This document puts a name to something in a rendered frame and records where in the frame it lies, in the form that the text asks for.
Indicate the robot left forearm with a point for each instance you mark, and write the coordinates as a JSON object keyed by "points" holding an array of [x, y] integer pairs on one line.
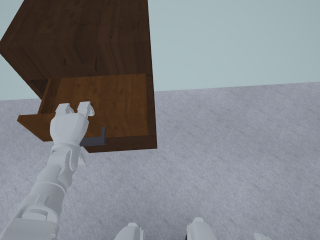
{"points": [[44, 202]]}

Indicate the right robot thigh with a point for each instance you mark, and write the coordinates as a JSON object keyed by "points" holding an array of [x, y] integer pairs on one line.
{"points": [[199, 230]]}

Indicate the robot right shin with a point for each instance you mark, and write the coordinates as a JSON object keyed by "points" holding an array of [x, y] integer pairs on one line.
{"points": [[198, 219]]}

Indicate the handle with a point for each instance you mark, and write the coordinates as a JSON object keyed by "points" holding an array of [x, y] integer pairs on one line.
{"points": [[76, 69], [94, 141]]}

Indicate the left robot hand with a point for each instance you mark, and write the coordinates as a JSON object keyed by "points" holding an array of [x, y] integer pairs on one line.
{"points": [[70, 127]]}

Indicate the robot left upper arm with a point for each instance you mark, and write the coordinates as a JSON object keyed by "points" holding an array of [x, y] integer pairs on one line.
{"points": [[32, 229]]}

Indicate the drawer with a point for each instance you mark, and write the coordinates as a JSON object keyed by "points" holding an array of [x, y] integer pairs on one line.
{"points": [[120, 104]]}

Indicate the cabinet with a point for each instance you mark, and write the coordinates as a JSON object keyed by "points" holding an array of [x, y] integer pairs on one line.
{"points": [[113, 34]]}

